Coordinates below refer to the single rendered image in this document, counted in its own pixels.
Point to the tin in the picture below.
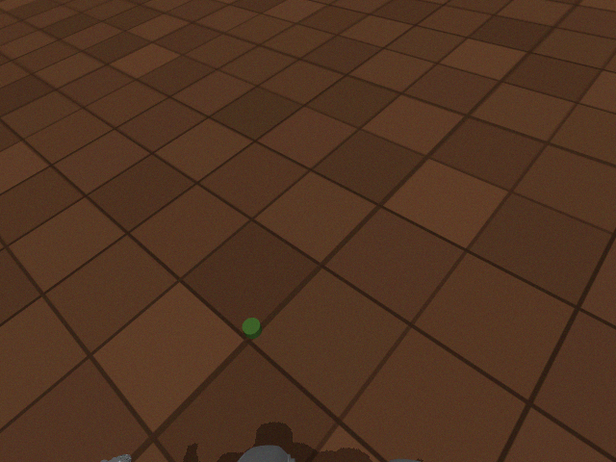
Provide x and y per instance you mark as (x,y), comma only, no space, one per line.
(252,328)

